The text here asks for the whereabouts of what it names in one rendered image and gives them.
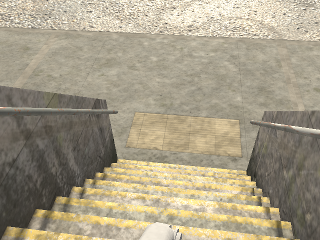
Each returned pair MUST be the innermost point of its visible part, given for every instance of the left robot thigh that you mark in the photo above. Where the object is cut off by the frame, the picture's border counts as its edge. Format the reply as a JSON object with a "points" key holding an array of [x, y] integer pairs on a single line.
{"points": [[161, 231]]}

